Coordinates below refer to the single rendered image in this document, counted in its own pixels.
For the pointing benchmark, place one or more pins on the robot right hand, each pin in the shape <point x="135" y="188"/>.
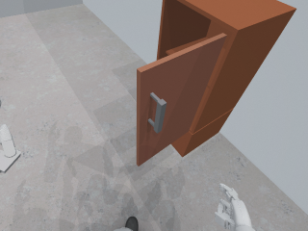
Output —
<point x="236" y="213"/>

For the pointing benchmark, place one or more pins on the handle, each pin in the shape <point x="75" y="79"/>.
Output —
<point x="160" y="113"/>

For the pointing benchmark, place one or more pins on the robot left foot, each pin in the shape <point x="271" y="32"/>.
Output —
<point x="132" y="223"/>

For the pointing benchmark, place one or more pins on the cupboard door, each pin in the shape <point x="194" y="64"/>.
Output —
<point x="181" y="80"/>

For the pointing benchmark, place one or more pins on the robot left hand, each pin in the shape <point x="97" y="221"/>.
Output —
<point x="9" y="156"/>

